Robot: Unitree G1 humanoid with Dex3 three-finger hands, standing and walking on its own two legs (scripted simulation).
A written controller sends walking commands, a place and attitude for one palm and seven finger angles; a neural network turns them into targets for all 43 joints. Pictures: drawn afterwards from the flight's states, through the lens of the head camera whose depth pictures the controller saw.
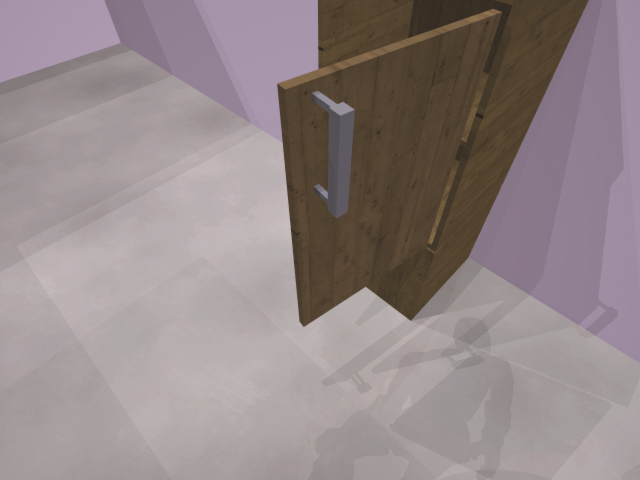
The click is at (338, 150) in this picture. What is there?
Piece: cupboard door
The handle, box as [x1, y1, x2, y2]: [311, 91, 354, 217]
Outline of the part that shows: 315,91 311,93 312,100 329,113 328,191 327,192 319,184 314,186 314,191 328,204 328,210 335,217 337,217 347,211 354,109 343,102 336,104 320,92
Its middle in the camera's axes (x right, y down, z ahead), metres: +0.01 -0.11 +0.53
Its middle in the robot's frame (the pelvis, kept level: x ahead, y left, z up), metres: +0.50 +0.02 +0.14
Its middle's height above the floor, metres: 0.92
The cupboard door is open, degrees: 80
